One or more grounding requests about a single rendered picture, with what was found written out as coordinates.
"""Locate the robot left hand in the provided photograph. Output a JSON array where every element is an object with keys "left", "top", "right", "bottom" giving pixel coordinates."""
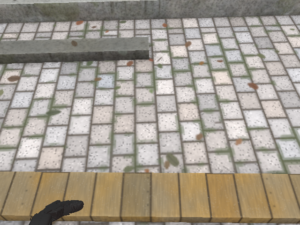
[{"left": 29, "top": 200, "right": 84, "bottom": 225}]

